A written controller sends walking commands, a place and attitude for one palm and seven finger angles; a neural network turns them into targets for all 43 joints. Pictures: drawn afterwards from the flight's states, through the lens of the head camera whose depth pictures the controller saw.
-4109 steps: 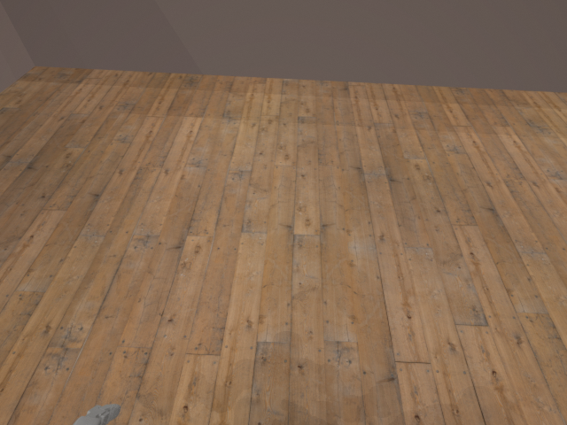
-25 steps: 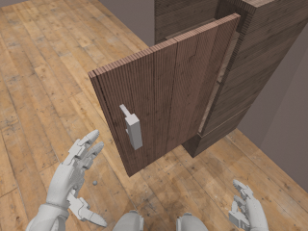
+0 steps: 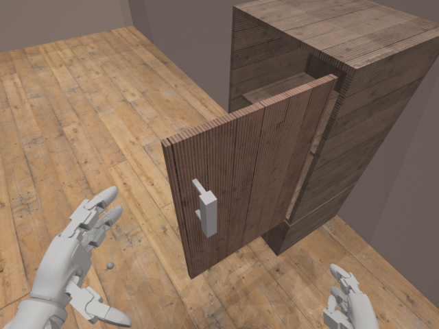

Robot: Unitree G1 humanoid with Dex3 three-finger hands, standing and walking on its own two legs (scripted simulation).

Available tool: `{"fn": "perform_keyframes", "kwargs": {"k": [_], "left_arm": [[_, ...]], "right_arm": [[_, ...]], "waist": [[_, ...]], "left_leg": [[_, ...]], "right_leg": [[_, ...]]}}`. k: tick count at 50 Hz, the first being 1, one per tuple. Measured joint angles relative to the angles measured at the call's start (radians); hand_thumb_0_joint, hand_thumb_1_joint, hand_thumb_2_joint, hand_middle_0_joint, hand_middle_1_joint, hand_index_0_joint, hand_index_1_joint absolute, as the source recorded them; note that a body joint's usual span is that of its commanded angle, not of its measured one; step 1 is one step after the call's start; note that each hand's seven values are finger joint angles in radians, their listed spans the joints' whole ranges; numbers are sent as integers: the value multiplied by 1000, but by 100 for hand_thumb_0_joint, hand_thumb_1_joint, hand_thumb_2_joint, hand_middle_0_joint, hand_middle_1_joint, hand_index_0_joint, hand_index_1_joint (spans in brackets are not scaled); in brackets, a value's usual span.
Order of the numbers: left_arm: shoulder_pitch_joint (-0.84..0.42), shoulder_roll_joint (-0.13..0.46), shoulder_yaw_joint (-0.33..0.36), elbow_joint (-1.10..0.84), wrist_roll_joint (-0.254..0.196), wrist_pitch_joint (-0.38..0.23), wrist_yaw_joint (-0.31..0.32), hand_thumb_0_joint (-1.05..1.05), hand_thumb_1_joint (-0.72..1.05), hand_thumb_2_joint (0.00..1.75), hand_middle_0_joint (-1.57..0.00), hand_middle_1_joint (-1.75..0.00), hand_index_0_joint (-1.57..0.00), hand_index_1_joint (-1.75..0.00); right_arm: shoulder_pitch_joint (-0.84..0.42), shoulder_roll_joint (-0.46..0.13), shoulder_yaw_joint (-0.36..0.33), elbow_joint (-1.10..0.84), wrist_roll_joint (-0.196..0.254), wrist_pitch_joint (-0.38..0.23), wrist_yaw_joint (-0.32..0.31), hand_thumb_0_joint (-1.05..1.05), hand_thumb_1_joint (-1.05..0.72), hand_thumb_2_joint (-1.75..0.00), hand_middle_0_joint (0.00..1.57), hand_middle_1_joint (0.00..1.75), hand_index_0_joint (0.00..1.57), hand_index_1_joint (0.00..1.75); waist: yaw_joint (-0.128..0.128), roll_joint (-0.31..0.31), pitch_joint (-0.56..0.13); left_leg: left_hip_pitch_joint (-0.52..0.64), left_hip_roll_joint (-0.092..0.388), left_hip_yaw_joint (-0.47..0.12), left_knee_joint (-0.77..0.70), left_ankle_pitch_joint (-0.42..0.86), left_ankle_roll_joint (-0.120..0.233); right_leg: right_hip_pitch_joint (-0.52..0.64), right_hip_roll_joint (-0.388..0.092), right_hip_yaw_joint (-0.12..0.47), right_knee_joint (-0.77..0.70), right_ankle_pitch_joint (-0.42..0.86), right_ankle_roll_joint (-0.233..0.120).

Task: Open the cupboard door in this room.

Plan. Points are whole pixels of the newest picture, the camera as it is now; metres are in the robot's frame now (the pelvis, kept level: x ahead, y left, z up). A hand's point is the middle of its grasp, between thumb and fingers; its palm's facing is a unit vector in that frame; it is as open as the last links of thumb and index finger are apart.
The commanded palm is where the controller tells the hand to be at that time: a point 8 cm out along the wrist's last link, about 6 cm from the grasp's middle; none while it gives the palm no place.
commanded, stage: draw the hand back to the body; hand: left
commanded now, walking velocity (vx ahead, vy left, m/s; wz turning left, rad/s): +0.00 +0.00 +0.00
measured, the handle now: (203, 207) +0.35 +0.06 +0.02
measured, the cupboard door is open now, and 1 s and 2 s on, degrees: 90 90 90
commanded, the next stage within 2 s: step back with the hand held close in 1.04 s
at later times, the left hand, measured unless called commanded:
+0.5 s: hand (51, 218) +0.22 +0.24 +0.18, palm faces +0.36 -0.83 -0.43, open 11.0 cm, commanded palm +0.17 +0.28 +0.20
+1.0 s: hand (47, 215) +0.21 +0.23 +0.20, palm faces +0.41 -0.81 -0.43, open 7.4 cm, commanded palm +0.16 +0.27 +0.22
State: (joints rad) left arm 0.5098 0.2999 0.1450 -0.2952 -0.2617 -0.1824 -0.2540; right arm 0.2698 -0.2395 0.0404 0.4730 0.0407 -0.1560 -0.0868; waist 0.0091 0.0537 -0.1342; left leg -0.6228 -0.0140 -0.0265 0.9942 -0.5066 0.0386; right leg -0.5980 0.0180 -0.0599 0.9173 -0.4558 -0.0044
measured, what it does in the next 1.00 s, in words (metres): rises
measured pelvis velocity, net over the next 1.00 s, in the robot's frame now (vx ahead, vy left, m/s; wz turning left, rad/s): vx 0.02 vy -0.03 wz -0.02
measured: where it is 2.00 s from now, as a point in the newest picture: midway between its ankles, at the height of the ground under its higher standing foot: outside the picture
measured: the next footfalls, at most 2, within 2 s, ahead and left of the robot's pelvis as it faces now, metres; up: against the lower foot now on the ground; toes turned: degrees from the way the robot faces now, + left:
none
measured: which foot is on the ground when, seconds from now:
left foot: down 0.00-1.00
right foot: down 0.00-1.00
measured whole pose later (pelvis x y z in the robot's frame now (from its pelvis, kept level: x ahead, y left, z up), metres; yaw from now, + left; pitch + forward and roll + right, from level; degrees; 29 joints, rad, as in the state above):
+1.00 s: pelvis +0.02 -0.03 +0.06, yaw -1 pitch -4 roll +0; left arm 0.50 0.34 0.31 -0.37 -0.05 -0.08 0.11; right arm 0.20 -0.23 0.01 0.66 0.00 -0.11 -0.09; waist 0.06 0.08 0.02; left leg -0.07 0.00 0.00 0.42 -0.28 0.01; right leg -0.08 0.04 -0.02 0.39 -0.24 -0.03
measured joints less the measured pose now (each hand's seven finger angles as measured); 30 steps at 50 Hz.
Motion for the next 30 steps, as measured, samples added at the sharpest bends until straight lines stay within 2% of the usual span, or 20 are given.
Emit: {"fn": "perform_keyframes", "kwargs": {"k": [2,5,7,10,18,30], "left_arm": [[11,12,-7,-39,73,41,110,-1,-41,33,-16,-31,-16,-30],[42,-1,-12,-74,144,93,242,-1,-34,37,-16,-31,-16,-30],[58,-8,-18,-82,177,118,299,-1,-28,39,-16,-31,-17,-30],[71,-3,-21,-84,207,139,351,-1,-19,43,-17,-31,-17,-30],[43,28,33,-87,232,149,400,-1,8,55,-18,-31,-18,-31],[12,50,141,-93,216,120,382,0,50,72,-20,-31,-20,-31]], "right_arm": [[-1,6,1,8,-9,9,-12,2,-90,-90,20,30,21,30],[-5,14,3,10,-14,26,-19,2,-90,-90,20,30,21,30],[-5,17,6,15,-17,34,-21,2,-90,-90,20,30,21,30],[-6,21,12,37,-23,40,-25,2,-90,-90,20,30,21,30],[-15,16,15,107,-30,27,-27,2,-90,-90,20,30,21,30],[-63,11,-10,150,-34,33,-11,2,-90,-90,20,30,21,30]], "waist": [[7,-1,1],[6,7,10],[8,12,21],[16,12,39],[32,20,77],[42,20,112]], "left_leg": [[39,0,6,-38,12,4],[97,-2,13,-104,37,4],[134,-4,17,-145,53,5],[190,-8,23,-205,76,7],[330,-14,22,-340,125,4],[476,-4,32,-494,184,-8]], "right_leg": [[36,0,7,-35,13,5],[91,-1,15,-98,38,5],[127,-3,20,-136,53,6],[177,-7,27,-188,73,8],[314,-11,30,-314,115,7],[447,0,43,-450,170,-4]]}}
